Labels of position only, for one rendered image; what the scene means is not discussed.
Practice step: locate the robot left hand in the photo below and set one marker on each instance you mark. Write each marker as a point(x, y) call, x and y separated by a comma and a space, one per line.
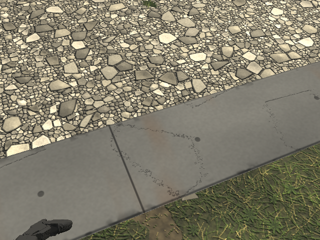
point(44, 229)

